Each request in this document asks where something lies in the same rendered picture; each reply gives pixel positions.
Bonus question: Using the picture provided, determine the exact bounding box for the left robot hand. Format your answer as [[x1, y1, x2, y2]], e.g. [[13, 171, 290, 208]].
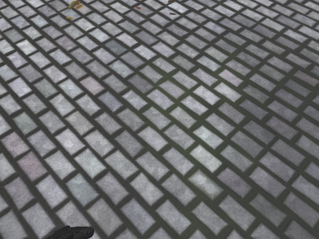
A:
[[45, 225, 95, 239]]

